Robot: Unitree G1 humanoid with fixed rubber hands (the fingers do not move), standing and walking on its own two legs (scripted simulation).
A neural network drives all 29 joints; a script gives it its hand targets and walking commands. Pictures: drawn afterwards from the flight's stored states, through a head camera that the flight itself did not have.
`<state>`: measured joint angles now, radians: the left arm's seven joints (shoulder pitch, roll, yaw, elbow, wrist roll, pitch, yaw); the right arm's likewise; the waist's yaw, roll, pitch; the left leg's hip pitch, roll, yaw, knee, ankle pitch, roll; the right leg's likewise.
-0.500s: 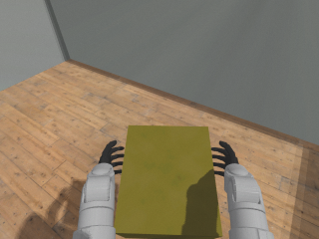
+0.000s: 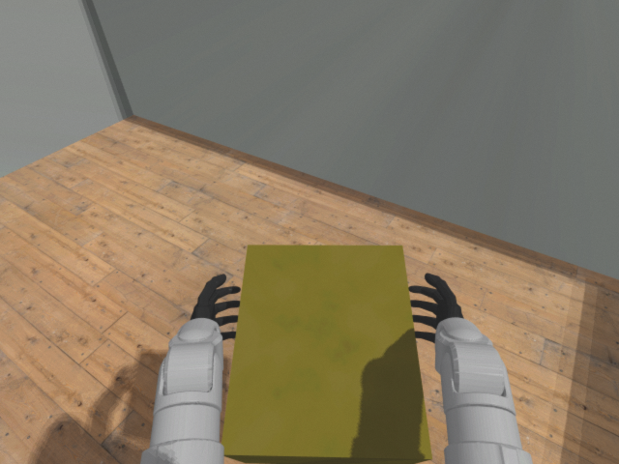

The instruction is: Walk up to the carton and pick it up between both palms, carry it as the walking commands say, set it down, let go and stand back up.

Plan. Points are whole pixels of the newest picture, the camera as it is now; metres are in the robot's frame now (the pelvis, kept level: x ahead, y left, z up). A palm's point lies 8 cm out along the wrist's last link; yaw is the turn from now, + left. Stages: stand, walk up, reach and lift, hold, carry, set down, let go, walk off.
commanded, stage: hold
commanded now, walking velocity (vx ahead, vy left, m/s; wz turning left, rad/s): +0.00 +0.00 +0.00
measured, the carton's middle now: (324, 354) +0.30 +0.00 -0.04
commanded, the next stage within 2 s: carry in 0.88 s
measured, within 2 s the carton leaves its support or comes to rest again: neither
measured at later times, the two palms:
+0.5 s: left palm (205, 331) +0.29 +0.16 +0.05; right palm (448, 329) +0.29 -0.16 +0.05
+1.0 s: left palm (211, 328) +0.29 +0.15 +0.05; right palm (450, 323) +0.29 -0.16 +0.05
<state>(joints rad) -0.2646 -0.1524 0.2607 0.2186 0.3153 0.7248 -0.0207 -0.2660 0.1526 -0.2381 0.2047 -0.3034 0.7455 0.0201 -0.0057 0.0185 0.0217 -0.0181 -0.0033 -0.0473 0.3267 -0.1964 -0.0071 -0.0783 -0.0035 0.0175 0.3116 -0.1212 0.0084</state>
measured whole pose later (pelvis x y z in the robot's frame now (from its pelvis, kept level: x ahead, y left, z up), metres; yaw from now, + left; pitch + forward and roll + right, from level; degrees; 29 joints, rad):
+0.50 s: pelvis +0.00 +0.00 +0.00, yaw +0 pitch -7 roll +0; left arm -0.25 -0.15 0.25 0.21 0.31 0.72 -0.02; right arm -0.26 0.15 -0.23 0.20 -0.30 0.74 0.02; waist 0.00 0.02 0.02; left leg -0.01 0.00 -0.05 0.32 -0.19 -0.01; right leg -0.07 0.00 0.02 0.31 -0.12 0.01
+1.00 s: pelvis +0.00 -0.01 -0.01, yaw -1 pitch +0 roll +1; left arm -0.24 -0.14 0.22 0.11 0.24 0.77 0.03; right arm -0.24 0.15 -0.19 0.12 -0.26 0.76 -0.03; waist 0.02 -0.02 -0.08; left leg -0.23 0.00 -0.03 0.51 -0.28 -0.02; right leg -0.31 0.00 0.02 0.53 -0.21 0.01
